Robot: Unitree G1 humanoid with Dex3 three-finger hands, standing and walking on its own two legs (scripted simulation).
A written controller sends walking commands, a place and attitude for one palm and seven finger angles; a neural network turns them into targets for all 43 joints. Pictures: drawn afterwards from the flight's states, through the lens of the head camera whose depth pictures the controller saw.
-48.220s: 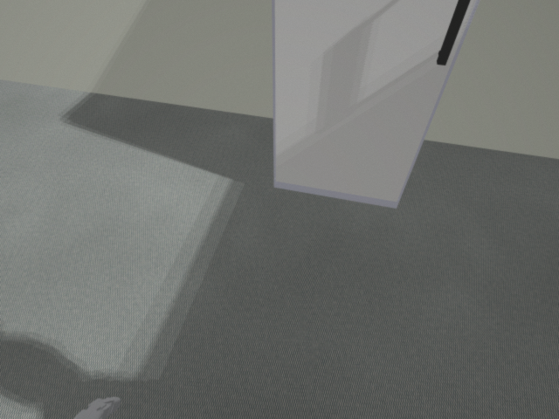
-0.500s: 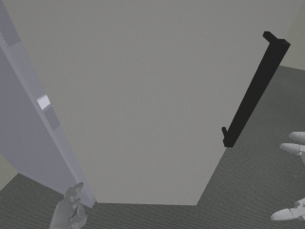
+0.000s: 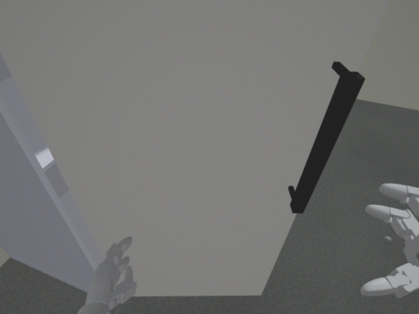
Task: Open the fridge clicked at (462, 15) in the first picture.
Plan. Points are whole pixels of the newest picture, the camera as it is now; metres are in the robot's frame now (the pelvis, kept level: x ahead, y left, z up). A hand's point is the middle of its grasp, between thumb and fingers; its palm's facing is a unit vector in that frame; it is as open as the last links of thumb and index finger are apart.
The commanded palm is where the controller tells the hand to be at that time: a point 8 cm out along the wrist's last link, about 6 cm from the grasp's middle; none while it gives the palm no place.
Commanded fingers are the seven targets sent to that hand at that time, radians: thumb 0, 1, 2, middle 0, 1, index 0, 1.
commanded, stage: draw the hand back to the body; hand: right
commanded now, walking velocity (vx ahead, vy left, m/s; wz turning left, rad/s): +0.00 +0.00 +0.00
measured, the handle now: (314, 148) +0.37 -0.21 +0.17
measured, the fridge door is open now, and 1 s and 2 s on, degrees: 69 69 69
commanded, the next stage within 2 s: step back with the hand held close in 1.16 s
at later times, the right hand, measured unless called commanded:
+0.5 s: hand (388, 234) +0.19 -0.26 +0.16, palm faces +0.45 +0.81 -0.38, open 11.6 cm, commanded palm +0.14 -0.29 +0.18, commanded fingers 0.00 -0.43 -0.67 0.22 0.58 0.22 0.58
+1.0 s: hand (387, 220) +0.21 -0.26 +0.17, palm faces +0.46 +0.81 -0.37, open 7.6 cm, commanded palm +0.16 -0.29 +0.19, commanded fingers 0.00 -0.90 -0.90 0.20 0.30 0.20 0.30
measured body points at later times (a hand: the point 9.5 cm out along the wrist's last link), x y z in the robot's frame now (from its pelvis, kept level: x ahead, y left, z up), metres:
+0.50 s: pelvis +0.00 +0.01 +0.01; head -0.03 +0.03 +0.46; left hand +0.17 +0.24 -0.07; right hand +0.16 -0.30 +0.18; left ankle -0.02 +0.13 -0.72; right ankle +0.03 -0.11 -0.72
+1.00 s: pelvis +0.02 +0.01 +0.02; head -0.01 +0.02 +0.47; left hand +0.21 +0.22 -0.05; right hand +0.18 -0.30 +0.19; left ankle -0.02 +0.12 -0.72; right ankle +0.03 -0.11 -0.72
